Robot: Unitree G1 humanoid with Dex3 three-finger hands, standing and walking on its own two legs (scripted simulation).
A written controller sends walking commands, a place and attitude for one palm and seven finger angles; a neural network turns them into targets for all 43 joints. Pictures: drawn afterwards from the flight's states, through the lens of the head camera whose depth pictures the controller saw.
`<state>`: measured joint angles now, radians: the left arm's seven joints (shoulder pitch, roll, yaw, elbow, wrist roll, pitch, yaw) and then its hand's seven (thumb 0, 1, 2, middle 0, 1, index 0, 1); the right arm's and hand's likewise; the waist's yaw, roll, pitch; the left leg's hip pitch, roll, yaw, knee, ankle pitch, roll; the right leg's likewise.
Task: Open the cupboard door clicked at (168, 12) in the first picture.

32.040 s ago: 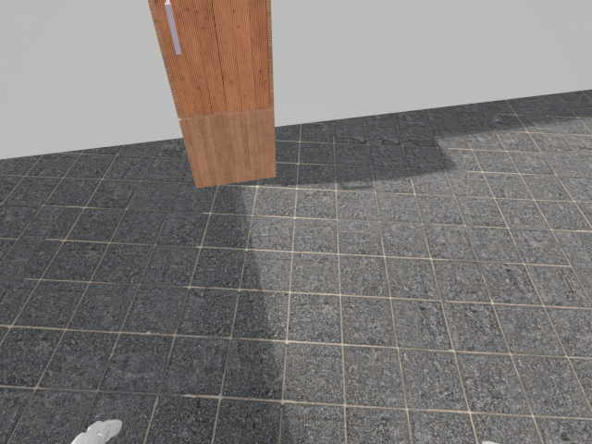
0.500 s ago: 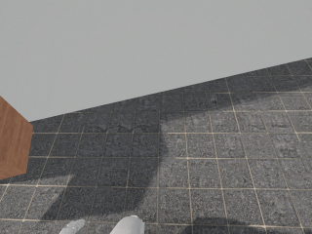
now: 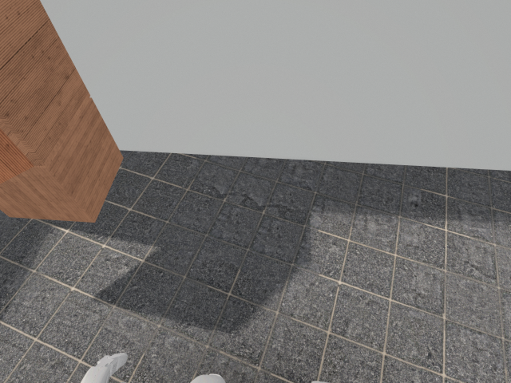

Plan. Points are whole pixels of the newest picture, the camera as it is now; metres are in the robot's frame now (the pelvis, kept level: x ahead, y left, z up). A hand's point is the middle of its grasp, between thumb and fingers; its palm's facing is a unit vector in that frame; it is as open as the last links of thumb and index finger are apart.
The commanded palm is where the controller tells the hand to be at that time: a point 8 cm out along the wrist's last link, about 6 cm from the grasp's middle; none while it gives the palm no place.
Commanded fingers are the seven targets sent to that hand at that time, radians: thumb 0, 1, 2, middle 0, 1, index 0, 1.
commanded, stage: turn to face it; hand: left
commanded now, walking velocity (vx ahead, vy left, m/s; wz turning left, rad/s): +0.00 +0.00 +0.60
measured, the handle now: out of the picture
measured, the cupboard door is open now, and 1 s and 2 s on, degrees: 48 48 48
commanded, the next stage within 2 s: take the last steps up to it in 1.14 s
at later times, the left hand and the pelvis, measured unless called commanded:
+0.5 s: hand out of the picture +0.02 +0.22 -0.17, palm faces +0.33 -0.91 -0.24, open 7.4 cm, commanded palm none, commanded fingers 0.00 0.90 0.90 -0.20 -0.30 -0.20 -0.30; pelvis +0.01 -0.01 +0.00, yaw +19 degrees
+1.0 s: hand out of the picture -0.04 +0.15 -0.17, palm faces +0.58 -0.79 -0.20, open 7.4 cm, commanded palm none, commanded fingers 0.00 0.90 0.90 -0.20 -0.30 -0.20 -0.30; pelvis +0.03 -0.04 +0.00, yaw +36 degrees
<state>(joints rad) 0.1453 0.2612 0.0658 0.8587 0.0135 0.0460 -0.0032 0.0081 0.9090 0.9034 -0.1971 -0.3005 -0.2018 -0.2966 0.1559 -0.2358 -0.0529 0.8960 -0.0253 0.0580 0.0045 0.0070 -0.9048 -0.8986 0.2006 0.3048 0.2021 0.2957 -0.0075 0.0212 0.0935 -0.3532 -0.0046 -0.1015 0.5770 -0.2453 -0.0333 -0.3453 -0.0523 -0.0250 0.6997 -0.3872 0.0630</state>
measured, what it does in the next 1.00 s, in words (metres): steps on the spot, turning left: right foot, then left foot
